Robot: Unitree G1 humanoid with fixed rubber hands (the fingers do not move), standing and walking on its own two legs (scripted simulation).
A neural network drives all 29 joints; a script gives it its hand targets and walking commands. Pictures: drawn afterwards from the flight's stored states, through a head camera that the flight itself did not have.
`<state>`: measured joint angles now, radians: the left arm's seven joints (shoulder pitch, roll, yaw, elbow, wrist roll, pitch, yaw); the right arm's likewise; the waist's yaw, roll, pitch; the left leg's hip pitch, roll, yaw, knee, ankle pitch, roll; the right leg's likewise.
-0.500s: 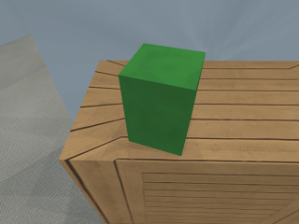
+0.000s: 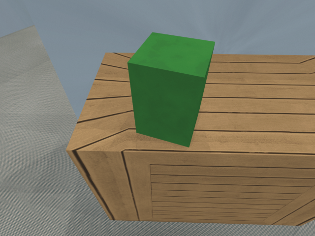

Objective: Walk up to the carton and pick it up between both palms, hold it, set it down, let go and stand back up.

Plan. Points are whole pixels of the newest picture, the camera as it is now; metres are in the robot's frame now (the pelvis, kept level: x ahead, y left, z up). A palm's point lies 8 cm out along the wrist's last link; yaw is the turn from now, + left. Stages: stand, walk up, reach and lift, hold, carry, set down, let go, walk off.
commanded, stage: stand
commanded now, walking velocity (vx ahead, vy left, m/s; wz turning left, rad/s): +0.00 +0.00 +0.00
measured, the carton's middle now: (171, 92) +0.48 -0.02 +0.11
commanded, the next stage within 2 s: none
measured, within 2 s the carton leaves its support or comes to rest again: neither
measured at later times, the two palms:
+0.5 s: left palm out of the picture -0.03 +0.21 -0.14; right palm out of the picture -0.02 -0.22 -0.15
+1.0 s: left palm out of the picture +0.00 +0.20 -0.14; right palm out of the picture -0.01 -0.21 -0.15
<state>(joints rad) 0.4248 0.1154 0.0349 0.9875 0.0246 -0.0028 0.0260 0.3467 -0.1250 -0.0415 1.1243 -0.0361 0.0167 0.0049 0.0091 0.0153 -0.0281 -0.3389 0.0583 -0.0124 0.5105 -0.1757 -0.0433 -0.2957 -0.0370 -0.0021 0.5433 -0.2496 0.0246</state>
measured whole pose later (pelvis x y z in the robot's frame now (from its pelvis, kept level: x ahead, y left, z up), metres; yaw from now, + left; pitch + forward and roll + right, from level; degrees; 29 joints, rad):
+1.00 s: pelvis +0.02 -0.01 +0.00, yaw +0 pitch +0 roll +0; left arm 0.36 0.11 0.04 1.07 0.02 -0.01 0.03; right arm 0.34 -0.10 -0.02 1.15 -0.03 -0.01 -0.02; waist 0.01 0.01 -0.01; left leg -0.29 0.07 -0.02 0.49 -0.20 -0.07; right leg -0.24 -0.02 0.00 0.52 -0.28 0.02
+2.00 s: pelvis +0.03 +0.00 +0.00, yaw +0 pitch -1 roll +0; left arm 0.33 0.11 0.04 1.10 0.01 0.00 0.03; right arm 0.32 -0.09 -0.02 1.14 -0.02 0.01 -0.03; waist 0.00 0.00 0.03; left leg -0.26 0.06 -0.02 0.48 -0.20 -0.06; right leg -0.21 -0.03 0.00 0.50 -0.27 0.03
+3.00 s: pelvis +0.05 +0.00 +0.01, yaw +0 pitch -2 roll +0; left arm 0.32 0.10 0.03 1.12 0.02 -0.02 0.04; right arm 0.29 -0.09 -0.04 1.17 -0.02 0.00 -0.03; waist 0.00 0.01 0.04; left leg -0.20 0.06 -0.02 0.45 -0.22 -0.06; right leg -0.14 -0.03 -0.01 0.45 -0.28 0.02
